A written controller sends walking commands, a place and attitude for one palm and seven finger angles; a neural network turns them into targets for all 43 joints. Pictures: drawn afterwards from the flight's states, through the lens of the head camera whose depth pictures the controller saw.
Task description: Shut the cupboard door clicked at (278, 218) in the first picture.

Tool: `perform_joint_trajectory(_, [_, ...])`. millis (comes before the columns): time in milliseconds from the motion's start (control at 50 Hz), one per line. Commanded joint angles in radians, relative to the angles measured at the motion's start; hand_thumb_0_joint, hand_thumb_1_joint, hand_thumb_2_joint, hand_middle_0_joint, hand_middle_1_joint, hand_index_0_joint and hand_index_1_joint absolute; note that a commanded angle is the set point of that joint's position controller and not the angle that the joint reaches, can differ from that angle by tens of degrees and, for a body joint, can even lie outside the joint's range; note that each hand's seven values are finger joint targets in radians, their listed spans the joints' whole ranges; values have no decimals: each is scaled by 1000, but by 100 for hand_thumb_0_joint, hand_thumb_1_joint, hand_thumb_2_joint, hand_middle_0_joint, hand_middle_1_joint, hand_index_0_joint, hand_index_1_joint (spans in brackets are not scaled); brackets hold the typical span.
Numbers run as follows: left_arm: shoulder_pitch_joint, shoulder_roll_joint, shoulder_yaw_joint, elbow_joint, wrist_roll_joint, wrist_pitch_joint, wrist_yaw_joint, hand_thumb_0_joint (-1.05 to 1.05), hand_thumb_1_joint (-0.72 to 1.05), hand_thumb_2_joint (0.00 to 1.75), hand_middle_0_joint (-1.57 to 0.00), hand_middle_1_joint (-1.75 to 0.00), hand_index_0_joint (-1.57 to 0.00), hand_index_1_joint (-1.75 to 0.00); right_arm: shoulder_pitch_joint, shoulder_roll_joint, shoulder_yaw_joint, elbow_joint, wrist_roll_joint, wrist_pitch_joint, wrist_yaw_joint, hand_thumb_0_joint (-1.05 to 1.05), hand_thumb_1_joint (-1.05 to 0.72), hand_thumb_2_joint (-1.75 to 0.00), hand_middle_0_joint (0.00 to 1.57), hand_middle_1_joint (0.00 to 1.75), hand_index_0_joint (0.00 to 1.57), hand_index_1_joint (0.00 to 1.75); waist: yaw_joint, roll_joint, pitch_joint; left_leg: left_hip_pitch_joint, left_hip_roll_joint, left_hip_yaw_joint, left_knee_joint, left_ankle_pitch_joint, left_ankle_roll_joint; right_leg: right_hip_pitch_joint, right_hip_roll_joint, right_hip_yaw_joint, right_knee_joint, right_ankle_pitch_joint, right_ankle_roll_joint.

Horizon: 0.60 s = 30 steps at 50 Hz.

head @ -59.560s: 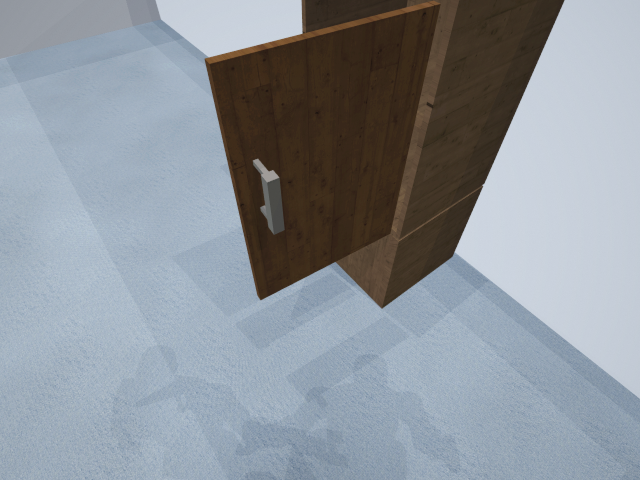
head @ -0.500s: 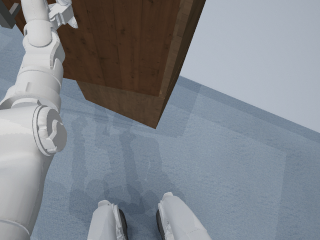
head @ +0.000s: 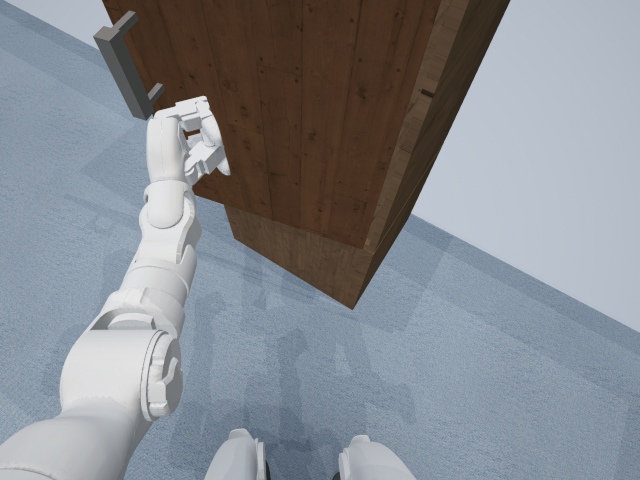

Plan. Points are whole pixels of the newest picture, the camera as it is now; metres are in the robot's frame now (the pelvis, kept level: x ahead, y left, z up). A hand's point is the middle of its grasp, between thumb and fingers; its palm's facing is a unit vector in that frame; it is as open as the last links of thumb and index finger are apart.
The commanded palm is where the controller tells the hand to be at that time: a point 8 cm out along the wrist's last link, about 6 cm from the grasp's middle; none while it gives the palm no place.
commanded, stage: pull the fist back off the door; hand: left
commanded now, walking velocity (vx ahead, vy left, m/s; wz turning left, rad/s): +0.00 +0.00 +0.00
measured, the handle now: (136, 67) +0.66 +0.21 +0.08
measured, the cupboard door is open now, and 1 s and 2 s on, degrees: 13 13 13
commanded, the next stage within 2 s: draw the hand back to the body in 0.02 s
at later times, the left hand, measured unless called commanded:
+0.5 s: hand (149, 182) +0.42 +0.15 +0.13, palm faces +0.07 -1.00 -0.01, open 3.1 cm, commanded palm +0.38 +0.19 +0.14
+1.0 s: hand out of the picture +0.28 +0.24 +0.18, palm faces +0.26 -0.93 -0.26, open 3.7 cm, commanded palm +0.23 +0.28 +0.21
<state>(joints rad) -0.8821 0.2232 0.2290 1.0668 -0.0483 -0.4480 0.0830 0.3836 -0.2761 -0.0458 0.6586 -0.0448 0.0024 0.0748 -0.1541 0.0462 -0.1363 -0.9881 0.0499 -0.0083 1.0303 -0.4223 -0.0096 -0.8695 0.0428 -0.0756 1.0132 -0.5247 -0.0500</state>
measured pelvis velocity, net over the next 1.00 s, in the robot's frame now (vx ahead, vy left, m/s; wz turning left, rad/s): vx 0.00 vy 0.03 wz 0.00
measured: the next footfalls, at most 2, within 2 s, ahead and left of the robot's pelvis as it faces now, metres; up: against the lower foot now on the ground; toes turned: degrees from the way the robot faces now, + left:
none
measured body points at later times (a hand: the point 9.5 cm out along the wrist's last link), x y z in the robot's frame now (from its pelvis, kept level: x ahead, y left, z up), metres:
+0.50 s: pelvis +0.00 +0.00 +0.03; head +0.04 -0.02 +0.48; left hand +0.41 +0.20 +0.13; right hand +0.03 -0.25 -0.10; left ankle +0.03 +0.12 -0.67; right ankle -0.03 -0.09 -0.67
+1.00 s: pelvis +0.00 +0.03 +0.07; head -0.01 +0.00 +0.52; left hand +0.26 +0.29 +0.20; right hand +0.20 -0.18 +0.00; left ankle +0.03 +0.13 -0.67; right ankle -0.03 -0.09 -0.67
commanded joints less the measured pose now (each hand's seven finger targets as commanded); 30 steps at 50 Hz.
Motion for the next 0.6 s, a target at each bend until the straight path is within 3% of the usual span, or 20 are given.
perform_joint_trajectory(0, [-568, 128, -37, -175, 39, -81, 21, 0, 90, 90, -130, -150, -130, -150, 187, -123, -44, 1, 2, -6, -3, 0, -90, -90, 20, 30, 20, 30, -71, 59, -478, 474, -44, -21, -17, 405, 41, 75, 6, 64, -115, 562, 49])
perform_joint_trajectory(20, [-540, 163, -1, -111, 43, -55, 28, 0, 90, 90, -130, -150, -130, -150, 193, -130, -43, 3, 2, 1, -7, 0, -90, -90, 20, 30, 20, 30, -68, 27, -449, 445, -47, -18, -22, 395, 44, 84, 5, 66, -118, 565, 49])
perform_joint_trajectory(100, [-511, 198, 45, 15, 32, 28, 38, 0, 90, 90, -130, -150, -130, -150, 163, -132, -26, -35, 11, 20, -16, 0, -90, -90, 20, 30, 20, 30, -63, -73, -369, 300, -58, -1, -50, 279, 51, 145, -4, 84, -151, 517, 60])
perform_joint_trajectory(120, [-527, 227, 76, 7, 22, 23, 39, 0, 90, 90, -130, -150, -130, -150, 163, -133, -22, -44, 8, 19, -20, 0, -90, -90, 20, 30, 20, 30, -57, -71, -388, 292, -61, -1, -50, 286, 53, 170, -6, 91, -147, 534, 59])
perform_joint_trajectory(180, [-432, 314, 166, -167, -5, -29, 16, 0, 90, 90, -130, -150, -130, -150, 133, -124, -21, -99, 12, 15, -26, 0, -90, -90, 20, 30, 20, 30, 29, -42, -557, 346, -64, 17, -70, 353, 47, 328, -10, 106, -132, 640, 56])
perform_joint_trajectory(240, [-306, 287, 127, -325, -2, -88, -25, 0, 90, 90, -130, -150, -130, -150, 114, -110, -21, -130, 21, 8, -23, 0, -90, -90, 20, 30, 20, 30, 64, 2, -605, 444, -59, 24, -95, 413, 44, 361, -1, 96, -135, 681, 50])
perform_joint_trajectory(260, [-248, 256, 94, -361, -2, -82, -40, 0, 90, 90, -130, -150, -130, -150, 106, -107, -22, -140, 27, 9, -22, 0, -90, -90, 20, 30, 20, 30, 65, 0, -580, 458, -59, 31, -105, 407, 47, 368, 3, 96, -153, 687, 52])
perform_joint_trajectory(300, [-142, 247, 74, -400, -15, -41, -72, 0, 90, 90, -130, -150, -130, -150, 99, -109, -25, -152, 45, 16, -27, 0, -90, -90, 20, 30, 20, 30, 65, -70, -508, 439, -60, 43, -140, 365, 55, 422, 3, 103, -199, 709, 65])
perform_joint_trajectory(320, [-111, 199, 34, -421, -39, -12, -93, 0, 90, 90, -130, -150, -130, -150, 94, -109, -23, -162, 55, 18, -32, 0, -90, -90, 20, 30, 20, 30, 58, -82, -480, 451, -63, 46, -162, 348, 57, 441, 2, 103, -222, 704, 69])
perform_joint_trajectory(400, [-20, 172, 24, -518, -139, 96, -141, 0, 90, 90, -130, -150, -130, -150, 37, -113, -19, -164, 90, 13, -65, 0, -90, -90, 20, 30, 20, 30, 63, -142, -326, 466, -63, 47, -237, 245, 58, 465, -8, 112, -332, 609, 89])
perform_joint_trajectory(420, [-35, 165, 9, -568, -150, 101, -147, 0, 90, 90, -130, -150, -130, -150, 20, -111, -15, -166, 96, 6, -75, 0, -90, -90, 20, 30, 20, 30, 62, -92, -297, 503, -63, 49, -250, 245, 61, 447, -9, 111, -349, 570, 83])
perform_joint_trajectory(460, [7, 148, -17, -622, -152, 99, -152, 0, 90, 90, -130, -150, -130, -150, -4, -102, -12, -157, 96, -11, -83, 0, -90, -90, 20, 30, 20, 30, 69, -48, -253, 559, -58, 41, -273, 243, 60, 410, -1, 88, -363, 503, 69])
perform_joint_trajectory(500, [71, 161, -24, -677, -145, 86, -156, 0, 90, 90, -130, -150, -130, -150, -27, -100, -8, -157, 95, -27, -88, 0, -90, -90, 20, 30, 20, 30, 82, -35, -231, 593, -56, 33, -294, 244, 60, 405, 1, 81, -371, 467, 60])
perform_joint_trajectory(520, [93, 180, -19, -730, -140, 78, -155, 0, 90, 90, -130, -150, -130, -150, -39, -101, -7, -162, 98, -33, -91, 0, -90, -90, 20, 30, 20, 30, 92, 15, -236, 626, -56, 32, -301, 261, 60, 407, 1, 76, -368, 466, 53])
perform_joint_trajectory(560, [186, 162, -34, -739, -145, 91, -166, 0, 90, 90, -124, -144, -124, -144, -76, -95, 1, -168, 102, -46, -91, 0, -90, -90, 20, 30, 20, 30, 106, 22, -209, 648, -52, 27, -326, 240, 53, 397, 2, 63, -378, 416, 46])
perform_joint_trajectory(580, [217, 176, -19, -757, -154, 102, -170, 0, 90, 90, -122, -141, -122, -141, -93, -98, 4, -177, 103, -50, -93, 0, -90, -90, 20, 30, 20, 30, 118, -6, -195, 639, -53, 23, -340, 227, 53, 410, 1, 61, -386, 398, 46])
